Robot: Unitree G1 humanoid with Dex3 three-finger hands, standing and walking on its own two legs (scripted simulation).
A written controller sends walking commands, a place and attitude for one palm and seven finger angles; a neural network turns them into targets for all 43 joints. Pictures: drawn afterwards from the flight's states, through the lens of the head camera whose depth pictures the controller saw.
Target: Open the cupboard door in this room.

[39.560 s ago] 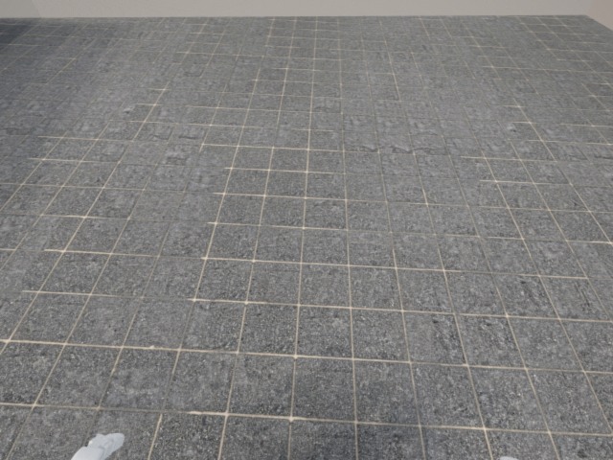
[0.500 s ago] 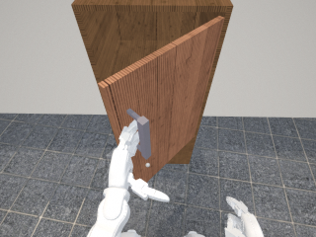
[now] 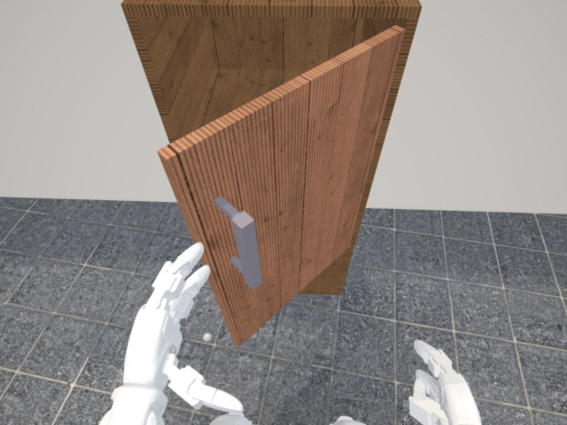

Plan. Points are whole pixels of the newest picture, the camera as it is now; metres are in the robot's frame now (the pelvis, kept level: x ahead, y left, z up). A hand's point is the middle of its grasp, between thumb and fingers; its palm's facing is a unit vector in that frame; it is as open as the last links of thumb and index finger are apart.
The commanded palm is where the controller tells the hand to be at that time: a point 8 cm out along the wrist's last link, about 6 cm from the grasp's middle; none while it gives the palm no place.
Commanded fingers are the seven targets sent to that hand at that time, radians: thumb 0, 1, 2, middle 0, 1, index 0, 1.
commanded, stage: slide the hand sideways off the handle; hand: left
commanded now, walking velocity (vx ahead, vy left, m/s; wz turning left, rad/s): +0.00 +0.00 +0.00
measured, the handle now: (239, 246) +0.34 +0.08 +0.08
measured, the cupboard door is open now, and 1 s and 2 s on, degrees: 46 46 46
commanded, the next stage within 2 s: draw the hand back to the body in 0.24 s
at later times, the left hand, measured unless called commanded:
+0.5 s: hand (161, 349) +0.20 +0.15 +0.08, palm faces -0.04 -1.00 -0.04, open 16.3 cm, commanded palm +0.17 +0.21 +0.09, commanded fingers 0.00 -0.50 0.30 -0.15 -0.30 -0.15 -0.30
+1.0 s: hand (73, 335) +0.19 +0.22 +0.14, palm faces +0.18 -0.94 -0.28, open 15.3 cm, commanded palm +0.16 +0.27 +0.16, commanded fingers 0.00 -0.01 0.51 -0.17 -0.30 -0.17 -0.30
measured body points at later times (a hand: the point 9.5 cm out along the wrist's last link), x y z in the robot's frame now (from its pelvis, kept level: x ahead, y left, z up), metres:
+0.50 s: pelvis -0.01 +0.02 -0.01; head +0.03 +0.01 +0.44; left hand +0.19 +0.20 +0.09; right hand +0.18 -0.21 -0.08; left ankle +0.00 +0.13 -0.68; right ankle +0.00 -0.09 -0.68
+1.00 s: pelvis +0.01 +0.03 +0.03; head +0.00 +0.02 +0.48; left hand +0.18 +0.27 +0.16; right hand +0.19 -0.19 -0.03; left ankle +0.00 +0.13 -0.68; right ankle +0.00 -0.09 -0.68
